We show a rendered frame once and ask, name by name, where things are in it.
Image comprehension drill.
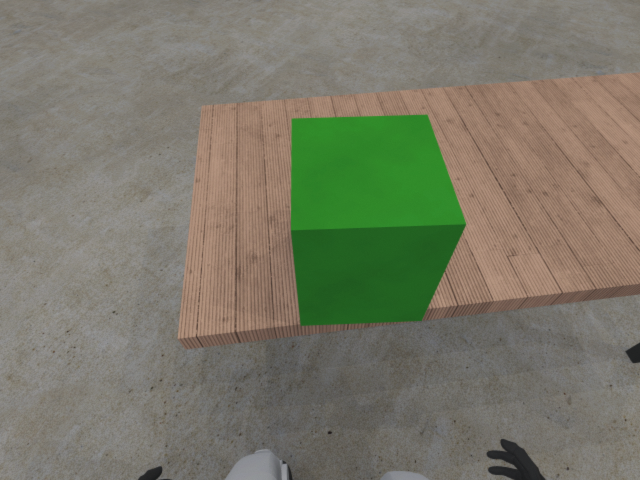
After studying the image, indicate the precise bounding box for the carton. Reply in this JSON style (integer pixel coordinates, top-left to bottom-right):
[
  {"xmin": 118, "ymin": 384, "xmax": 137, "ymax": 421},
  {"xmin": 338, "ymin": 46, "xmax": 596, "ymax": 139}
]
[{"xmin": 291, "ymin": 115, "xmax": 466, "ymax": 326}]

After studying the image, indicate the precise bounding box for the right robot hand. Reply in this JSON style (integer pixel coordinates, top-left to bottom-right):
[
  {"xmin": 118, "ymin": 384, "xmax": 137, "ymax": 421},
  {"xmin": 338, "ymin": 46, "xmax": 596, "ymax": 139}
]
[{"xmin": 487, "ymin": 439, "xmax": 546, "ymax": 480}]

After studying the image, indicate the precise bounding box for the table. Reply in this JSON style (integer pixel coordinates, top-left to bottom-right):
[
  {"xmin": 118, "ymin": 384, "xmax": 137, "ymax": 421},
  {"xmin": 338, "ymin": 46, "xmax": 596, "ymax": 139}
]
[{"xmin": 178, "ymin": 72, "xmax": 640, "ymax": 363}]

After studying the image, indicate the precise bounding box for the left robot thigh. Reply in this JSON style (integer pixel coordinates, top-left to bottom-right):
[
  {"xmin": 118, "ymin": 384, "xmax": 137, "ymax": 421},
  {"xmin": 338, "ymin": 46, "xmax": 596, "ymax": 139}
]
[{"xmin": 225, "ymin": 453, "xmax": 289, "ymax": 480}]

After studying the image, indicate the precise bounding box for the left robot shin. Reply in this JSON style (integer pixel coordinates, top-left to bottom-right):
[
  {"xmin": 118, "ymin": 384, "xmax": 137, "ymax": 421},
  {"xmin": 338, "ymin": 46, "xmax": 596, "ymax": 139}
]
[{"xmin": 254, "ymin": 449, "xmax": 279, "ymax": 459}]

